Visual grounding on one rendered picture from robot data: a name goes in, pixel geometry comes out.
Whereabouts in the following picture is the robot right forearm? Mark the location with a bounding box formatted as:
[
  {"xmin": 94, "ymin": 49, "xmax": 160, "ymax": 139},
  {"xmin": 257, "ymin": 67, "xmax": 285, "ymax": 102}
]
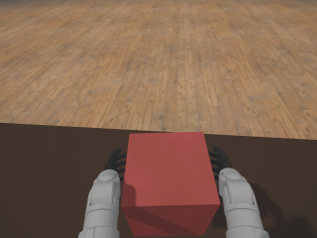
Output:
[{"xmin": 218, "ymin": 168, "xmax": 269, "ymax": 238}]

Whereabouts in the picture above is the carton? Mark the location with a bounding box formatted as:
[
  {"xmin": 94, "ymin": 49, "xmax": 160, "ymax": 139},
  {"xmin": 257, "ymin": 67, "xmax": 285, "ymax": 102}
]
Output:
[{"xmin": 121, "ymin": 131, "xmax": 221, "ymax": 237}]

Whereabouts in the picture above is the robot right hand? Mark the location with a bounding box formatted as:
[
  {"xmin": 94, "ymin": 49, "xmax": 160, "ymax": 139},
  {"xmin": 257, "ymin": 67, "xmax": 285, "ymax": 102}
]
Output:
[{"xmin": 208, "ymin": 146, "xmax": 232, "ymax": 181}]

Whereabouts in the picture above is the robot left hand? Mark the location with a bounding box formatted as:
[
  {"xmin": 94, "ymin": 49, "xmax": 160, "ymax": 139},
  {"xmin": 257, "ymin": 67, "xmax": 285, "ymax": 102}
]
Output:
[{"xmin": 104, "ymin": 148, "xmax": 127, "ymax": 181}]

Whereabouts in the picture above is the robot left forearm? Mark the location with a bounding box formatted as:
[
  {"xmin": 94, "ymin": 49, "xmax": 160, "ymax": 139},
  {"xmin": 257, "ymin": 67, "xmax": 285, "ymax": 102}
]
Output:
[{"xmin": 78, "ymin": 170, "xmax": 121, "ymax": 238}]

